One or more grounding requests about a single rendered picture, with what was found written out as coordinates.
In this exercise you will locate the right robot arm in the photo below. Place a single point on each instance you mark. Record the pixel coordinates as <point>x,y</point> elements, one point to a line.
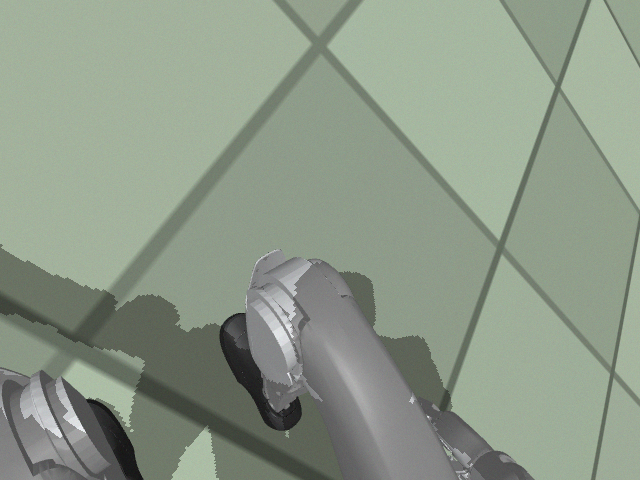
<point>497,465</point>

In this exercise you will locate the left robot foot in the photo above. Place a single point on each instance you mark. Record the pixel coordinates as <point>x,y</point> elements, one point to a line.
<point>117,439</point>

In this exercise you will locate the right robot foot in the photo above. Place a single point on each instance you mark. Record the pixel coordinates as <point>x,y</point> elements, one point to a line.
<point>235,347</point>

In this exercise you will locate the right robot hand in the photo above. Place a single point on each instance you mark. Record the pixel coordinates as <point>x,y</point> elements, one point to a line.
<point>464,443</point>

